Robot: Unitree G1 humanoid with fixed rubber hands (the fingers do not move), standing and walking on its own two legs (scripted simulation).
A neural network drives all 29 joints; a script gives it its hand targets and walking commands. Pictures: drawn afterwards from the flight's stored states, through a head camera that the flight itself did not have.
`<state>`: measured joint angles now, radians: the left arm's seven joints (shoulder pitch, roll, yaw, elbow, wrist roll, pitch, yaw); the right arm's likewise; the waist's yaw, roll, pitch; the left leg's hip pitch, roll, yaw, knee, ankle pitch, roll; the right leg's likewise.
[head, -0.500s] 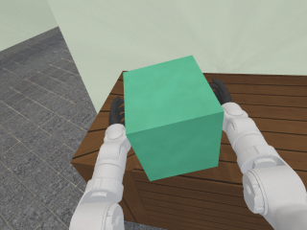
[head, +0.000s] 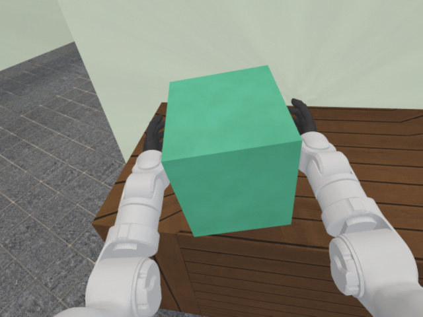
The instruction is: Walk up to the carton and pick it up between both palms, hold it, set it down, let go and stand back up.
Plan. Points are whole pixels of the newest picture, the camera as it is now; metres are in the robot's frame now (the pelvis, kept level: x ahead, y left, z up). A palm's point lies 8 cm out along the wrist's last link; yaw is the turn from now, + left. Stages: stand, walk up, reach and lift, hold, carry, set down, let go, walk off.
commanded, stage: reach and lift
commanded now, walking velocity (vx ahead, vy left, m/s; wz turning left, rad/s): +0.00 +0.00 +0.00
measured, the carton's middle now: (230, 152) +0.41 +0.03 +0.12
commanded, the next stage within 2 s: hold in 1.44 s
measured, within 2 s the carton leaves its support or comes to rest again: neither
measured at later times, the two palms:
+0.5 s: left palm (150, 135) +0.38 +0.18 +0.19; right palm (312, 129) +0.40 -0.12 +0.19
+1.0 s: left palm (145, 124) +0.38 +0.18 +0.21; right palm (313, 126) +0.39 -0.12 +0.20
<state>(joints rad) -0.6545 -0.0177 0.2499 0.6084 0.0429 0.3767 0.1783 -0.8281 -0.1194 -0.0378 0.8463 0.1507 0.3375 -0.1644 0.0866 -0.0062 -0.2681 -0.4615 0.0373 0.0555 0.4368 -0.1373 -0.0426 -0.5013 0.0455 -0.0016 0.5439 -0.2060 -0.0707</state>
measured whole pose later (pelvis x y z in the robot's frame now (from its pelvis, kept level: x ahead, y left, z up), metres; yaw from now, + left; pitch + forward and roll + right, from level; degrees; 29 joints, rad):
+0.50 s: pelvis +0.00 +0.00 +0.00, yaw +0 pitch +7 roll +2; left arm -0.75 0.06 0.25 0.61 0.02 0.50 0.10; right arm -0.83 -0.09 -0.04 0.71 0.17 0.49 -0.25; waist 0.04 -0.02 -0.27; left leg -0.43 0.03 0.05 0.44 -0.14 -0.04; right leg -0.46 0.04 0.00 0.54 -0.21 -0.07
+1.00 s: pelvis -0.01 +0.01 +0.00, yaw +0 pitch +6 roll +2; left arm -0.80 0.08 0.25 0.60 0.02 0.60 0.09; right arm -0.83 -0.09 -0.04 0.68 0.19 0.55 -0.28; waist 0.03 -0.02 -0.28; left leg -0.41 0.03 0.05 0.44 -0.14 -0.03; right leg -0.44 0.04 0.00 0.54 -0.21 -0.06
